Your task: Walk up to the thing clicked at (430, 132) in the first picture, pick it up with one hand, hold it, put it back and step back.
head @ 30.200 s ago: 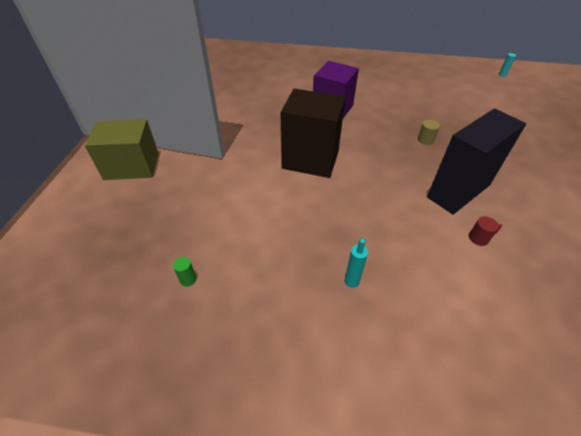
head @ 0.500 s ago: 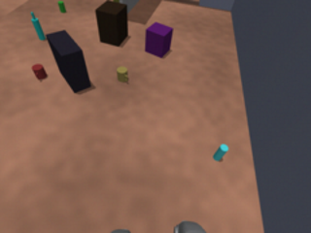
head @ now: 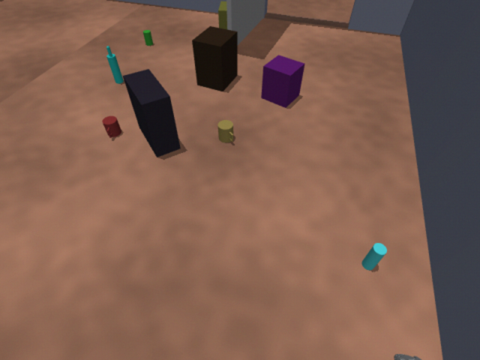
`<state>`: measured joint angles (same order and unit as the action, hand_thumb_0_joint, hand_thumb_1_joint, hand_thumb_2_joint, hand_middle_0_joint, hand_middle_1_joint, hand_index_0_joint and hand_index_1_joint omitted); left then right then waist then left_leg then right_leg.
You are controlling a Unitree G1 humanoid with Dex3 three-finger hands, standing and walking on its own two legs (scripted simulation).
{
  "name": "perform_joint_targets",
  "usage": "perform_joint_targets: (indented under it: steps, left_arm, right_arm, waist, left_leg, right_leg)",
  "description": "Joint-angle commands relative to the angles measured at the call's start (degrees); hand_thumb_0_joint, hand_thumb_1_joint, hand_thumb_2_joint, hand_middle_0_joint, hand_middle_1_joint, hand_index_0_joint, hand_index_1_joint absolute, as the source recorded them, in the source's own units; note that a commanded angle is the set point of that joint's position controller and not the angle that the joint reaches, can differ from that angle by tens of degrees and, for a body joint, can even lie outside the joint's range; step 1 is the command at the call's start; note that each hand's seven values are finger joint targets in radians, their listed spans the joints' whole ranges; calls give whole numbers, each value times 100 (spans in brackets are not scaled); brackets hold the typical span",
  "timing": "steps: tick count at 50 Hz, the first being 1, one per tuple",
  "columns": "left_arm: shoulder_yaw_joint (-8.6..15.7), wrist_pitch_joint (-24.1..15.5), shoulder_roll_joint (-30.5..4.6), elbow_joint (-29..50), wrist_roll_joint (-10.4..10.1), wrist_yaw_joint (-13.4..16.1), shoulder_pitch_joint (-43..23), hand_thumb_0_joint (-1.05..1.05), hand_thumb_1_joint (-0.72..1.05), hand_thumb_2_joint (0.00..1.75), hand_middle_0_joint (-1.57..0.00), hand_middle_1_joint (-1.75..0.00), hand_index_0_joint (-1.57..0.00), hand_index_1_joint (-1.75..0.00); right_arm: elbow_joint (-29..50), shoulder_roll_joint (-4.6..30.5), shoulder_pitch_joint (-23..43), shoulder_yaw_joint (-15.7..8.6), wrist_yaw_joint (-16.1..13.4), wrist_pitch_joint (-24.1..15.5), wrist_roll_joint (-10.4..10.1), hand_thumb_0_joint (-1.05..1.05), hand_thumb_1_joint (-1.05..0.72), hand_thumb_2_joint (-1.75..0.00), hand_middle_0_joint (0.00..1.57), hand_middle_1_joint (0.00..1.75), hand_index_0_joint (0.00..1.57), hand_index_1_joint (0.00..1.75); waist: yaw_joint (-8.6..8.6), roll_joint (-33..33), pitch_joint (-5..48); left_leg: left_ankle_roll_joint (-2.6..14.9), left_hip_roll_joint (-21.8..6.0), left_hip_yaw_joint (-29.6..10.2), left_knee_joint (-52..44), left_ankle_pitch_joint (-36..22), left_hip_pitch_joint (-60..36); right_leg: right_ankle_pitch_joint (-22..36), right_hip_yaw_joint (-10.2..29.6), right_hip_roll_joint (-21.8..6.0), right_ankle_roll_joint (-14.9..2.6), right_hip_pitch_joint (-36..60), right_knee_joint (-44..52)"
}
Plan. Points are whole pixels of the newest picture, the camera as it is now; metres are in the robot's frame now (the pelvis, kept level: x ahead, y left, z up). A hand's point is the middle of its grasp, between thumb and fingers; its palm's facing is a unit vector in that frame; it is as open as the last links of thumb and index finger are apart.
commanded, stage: walk up
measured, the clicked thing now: (227, 132) +1.47 +0.12 -0.71
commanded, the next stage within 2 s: stand in 0.64 s
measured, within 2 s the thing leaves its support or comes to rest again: neither
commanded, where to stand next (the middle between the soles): +0.08 -0.03 m, yaw -3 degrees
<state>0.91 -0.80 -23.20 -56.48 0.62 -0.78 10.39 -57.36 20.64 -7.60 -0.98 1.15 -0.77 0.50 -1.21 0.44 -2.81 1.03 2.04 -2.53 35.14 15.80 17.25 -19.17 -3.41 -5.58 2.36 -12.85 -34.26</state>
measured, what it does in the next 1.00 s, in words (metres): stands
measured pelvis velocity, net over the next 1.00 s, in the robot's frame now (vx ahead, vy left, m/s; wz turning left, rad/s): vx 0.01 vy -0.03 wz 0.00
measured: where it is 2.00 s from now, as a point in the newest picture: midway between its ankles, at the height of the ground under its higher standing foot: outside the picture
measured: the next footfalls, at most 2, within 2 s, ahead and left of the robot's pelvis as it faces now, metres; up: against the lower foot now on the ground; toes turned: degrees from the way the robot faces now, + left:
none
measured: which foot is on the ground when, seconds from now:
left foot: down 0.00-1.00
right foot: down 0.00-1.00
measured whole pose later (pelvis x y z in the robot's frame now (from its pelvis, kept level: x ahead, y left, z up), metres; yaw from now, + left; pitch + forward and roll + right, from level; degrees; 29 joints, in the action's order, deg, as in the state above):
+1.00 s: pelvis +0.01 -0.03 +0.02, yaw +0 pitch -2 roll +0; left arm 0.6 -0.4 -20.3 -65.3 0.5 -0.8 5.8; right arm -66.2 19.3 -2.9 -0.5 0.6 -0.2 0.3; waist -0.5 -0.6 -3.3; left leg -1.6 -0.7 -3.5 19.2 8.3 9.0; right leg -11.6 -4.6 -2.7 1.4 -4.9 -18.6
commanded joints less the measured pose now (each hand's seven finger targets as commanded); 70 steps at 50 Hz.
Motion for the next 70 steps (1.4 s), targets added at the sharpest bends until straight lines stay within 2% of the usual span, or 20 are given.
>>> perform_joint_targets:
  steps: [1,5,10,20,25,31,32,33,34,39,42,47,50,52,54,60,64,66,69,70]
  left_arm:
    - [220,-181,-1207,279,-29,87,-269,0,90,90,-20,-30,-20,-30]
    - [175,-170,-1118,122,-52,86,-292,0,90,90,-20,-30,-20,-30]
    - [191,-183,-1202,-40,-49,101,-423,0,90,90,-20,-30,-20,-30]
    - [191,-141,-1120,-333,-16,107,-630,0,90,90,-20,-30,-20,-30]
    - [211,-150,-1106,-412,-23,111,-654,0,90,90,-20,-30,-20,-30]
    - [226,-121,-1077,-413,-11,115,-764,0,90,90,-20,-30,-20,-30]
    - [183,-84,-966,-465,-49,126,-701,0,90,90,-20,-30,-20,-30]
    - [184,-70,-976,-475,-51,126,-701,0,90,90,-20,-30,-20,-30]
    - [171,-77,-960,-474,-46,129,-670,0,90,90,-20,-30,-20,-30]
    - [204,-95,-998,-477,-59,132,-640,0,90,90,-20,-30,-20,-30]
    - [198,-94,-1026,-500,-43,123,-670,0,90,90,-20,-30,-20,-30]
    - [188,-80,-997,-527,-27,118,-668,0,90,90,-20,-30,-20,-30]
    - [185,-71,-936,-542,-24,107,-656,0,90,90,-20,-30,-20,-30]
    - [193,-69,-953,-547,-29,103,-657,0,90,90,-20,-30,-20,-30]
    - [187,-68,-948,-572,-20,104,-593,0,90,90,-20,-30,-20,-30]
    - [201,-73,-954,-519,-25,97,-599,0,90,90,-20,-30,-20,-30]
    - [197,-66,-937,-519,-30,98,-632,0,90,90,-20,-30,-20,-30]
    - [191,-54,-951,-514,-22,92,-592,0,90,90,-20,-30,-20,-30]
    - [187,-68,-939,-477,-25,90,-582,0,90,90,-20,-30,-20,-30]
    - [185,-73,-941,-484,-28,94,-577,0,90,90,-20,-30,-20,-30]
  right_arm:
    - [222,1337,347,-242,-91,-153,3,0,-90,-90,20,30,20,30]
    - [67,1362,441,-206,-103,-187,-19,0,-90,-90,20,30,20,30]
    - [-102,1290,463,-181,-134,-168,-43,0,-90,-90,20,30,20,30]
    - [-343,1290,624,-199,-133,-92,-32,0,-90,-90,20,30,20,30]
    - [-422,1222,635,-170,-126,-77,-30,0,-90,-90,20,30,20,30]
    - [-468,1241,616,-169,-130,-51,-12,0,-90,-90,20,30,20,30]
    - [-414,1115,794,-148,-138,-45,-32,0,-90,-90,20,30,20,30]
    - [-422,1153,714,-154,-142,-53,-40,0,-90,-90,20,30,20,30]
    - [-436,1145,739,-150,-137,-59,-33,0,-90,-90,20,30,20,30]
    - [-469,1167,751,-174,-153,-69,-26,0,-90,-90,20,30,20,30]
    - [-490,1116,719,-157,-150,-58,-35,0,-90,-90,20,30,20,30]
    - [-526,1066,773,-152,-147,-48,-23,0,-90,-90,20,30,20,30]
    - [-555,1109,716,-164,-150,-56,-18,0,-90,-90,20,30,20,30]
    - [-563,1100,698,-154,-152,-56,-11,0,-90,-90,20,30,20,30]
    - [-547,1061,712,-149,-139,-50,-1,0,-90,-90,20,30,20,30]
    - [-546,1096,595,-153,-151,-78,-11,0,-90,-90,20,30,20,30]
    - [-544,1087,558,-130,-143,-56,-8,0,-90,-90,20,30,20,30]
    - [-544,1084,568,-126,-148,-56,-8,0,-90,-90,20,30,20,30]
    - [-542,1114,502,-124,-153,-81,-7,0,-90,-90,20,30,20,30]
    - [-553,1135,488,-118,-152,-78,-12,0,-90,-90,20,30,20,30]
  waist:
    - [51,55,173]
    - [3,366,454]
    - [42,199,646]
    - [71,28,474]
    - [54,-112,535]
    - [60,-107,478]
    - [44,-330,222]
    - [83,-245,284]
    - [58,-208,272]
    - [35,28,678]
    - [84,16,682]
    - [63,-23,557]
    - [82,99,449]
    - [61,77,441]
    - [61,12,270]
    - [74,19,485]
    - [94,-74,357]
    - [71,-71,328]
    - [67,-43,528]
    - [75,-10,522]
  left_leg:
    - [157,-556,-904,-1212,50,126]
    - [199,-745,-1060,-1449,-692,-228]
    - [117,-670,-696,-1216,-1806,-513]
    - [95,-650,-659,-1408,-1518,-555]
    - [60,-642,-607,-1358,-1926,-763]
    - [43,-643,-596,-1484,-1821,-746]
    - [-5,-786,-630,-1589,-1920,-801]
    - [-39,-798,-632,-1631,-1923,-896]
    - [-44,-818,-646,-1612,-2132,-895]
    - [-55,-836,-517,-1619,-2336,-1011]
    - [-73,-815,-478,-1735,-1953,-994]
    - [-87,-837,-476,-1819,-1852,-1009]
    - [-93,-811,-454,-1891,-1392,-906]
    - [-71,-828,-473,-1918,-1454,-830]
    - [-101,-785,-481,-1982,-1188,-795]
    - [-86,-853,-454,-1856,-1624,-987]
    - [-102,-810,-447,-1917,-1299,-857]
    - [-111,-833,-466,-1920,-1361,-936]
    - [-105,-872,-425,-1810,-1803,-988]
    - [-112,-865,-438,-1830,-1765,-966]
  right_leg:
    - [-22,491,-337,-504,186,1019]
    - [377,222,-172,-373,455,1016]
    - [1165,242,-343,-365,760,1271]
    - [905,178,-340,-326,799,1588]
    - [1206,156,-384,-309,847,1628]
    - [1084,132,-356,-287,891,1681]
    - [1094,245,-325,-279,607,1807]
    - [1019,246,-309,-279,624,1813]
    - [1222,226,-305,-270,666,1814]
    - [1667,277,-333,-266,1067,1761]
    - [1399,310,-328,-279,1023,1845]
    - [1180,316,-302,-294,884,1892]
    - [901,362,-294,-298,829,1949]
    - [987,378,-319,-309,895,1913]
    - [713,357,-270,-286,723,1988]
    - [1044,412,-302,-320,822,1923]
    - [807,404,-275,-297,758,1999]
    - [811,429,-279,-323,669,1998]
    - [1298,431,-305,-319,860,1909]
    - [1308,424,-288,-306,870,1909]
